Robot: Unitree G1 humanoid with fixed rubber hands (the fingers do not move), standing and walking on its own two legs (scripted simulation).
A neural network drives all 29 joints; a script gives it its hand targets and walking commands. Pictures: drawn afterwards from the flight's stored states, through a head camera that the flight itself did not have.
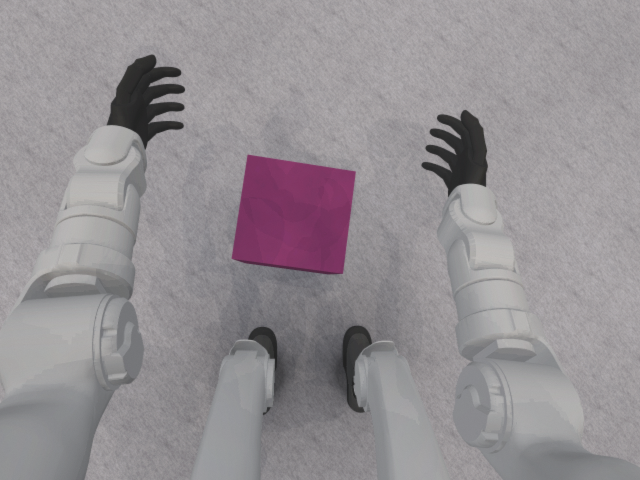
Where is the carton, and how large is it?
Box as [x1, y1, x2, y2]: [232, 155, 355, 273]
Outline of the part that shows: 247,155 232,258 247,263 322,273 342,273 355,171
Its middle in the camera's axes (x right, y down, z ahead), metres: -0.06 -0.05 +0.85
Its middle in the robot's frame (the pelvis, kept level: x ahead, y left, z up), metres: +0.46 +0.03 -0.52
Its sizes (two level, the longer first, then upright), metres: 0.210 0.200 0.250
